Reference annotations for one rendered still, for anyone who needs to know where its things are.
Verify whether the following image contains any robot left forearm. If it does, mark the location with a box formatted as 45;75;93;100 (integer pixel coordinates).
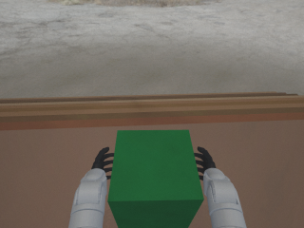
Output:
68;168;107;228

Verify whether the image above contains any robot right hand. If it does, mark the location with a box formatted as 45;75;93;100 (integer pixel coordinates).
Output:
194;146;216;181

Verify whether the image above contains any robot right forearm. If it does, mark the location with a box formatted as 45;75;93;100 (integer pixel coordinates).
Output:
203;167;247;228

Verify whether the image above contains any carton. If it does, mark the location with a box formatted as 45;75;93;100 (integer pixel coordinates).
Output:
107;129;204;228

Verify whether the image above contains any robot left hand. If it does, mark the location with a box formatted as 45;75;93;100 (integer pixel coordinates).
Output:
91;147;115;180

